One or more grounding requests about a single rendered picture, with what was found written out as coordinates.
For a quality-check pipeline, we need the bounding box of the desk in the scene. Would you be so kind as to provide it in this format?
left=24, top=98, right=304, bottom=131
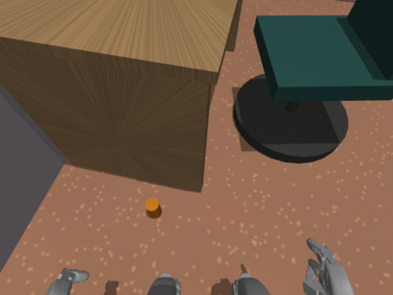
left=0, top=0, right=243, bottom=193

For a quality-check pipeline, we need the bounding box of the can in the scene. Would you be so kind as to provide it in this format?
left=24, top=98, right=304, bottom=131
left=145, top=198, right=162, bottom=219

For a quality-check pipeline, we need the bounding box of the office chair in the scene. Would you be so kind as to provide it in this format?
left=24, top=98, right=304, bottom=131
left=233, top=0, right=393, bottom=163

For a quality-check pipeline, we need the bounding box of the right robot hand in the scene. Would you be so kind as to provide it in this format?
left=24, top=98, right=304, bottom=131
left=303, top=238, right=355, bottom=295

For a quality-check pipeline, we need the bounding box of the left robot hand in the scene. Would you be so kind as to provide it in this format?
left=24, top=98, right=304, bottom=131
left=46, top=268, right=90, bottom=295

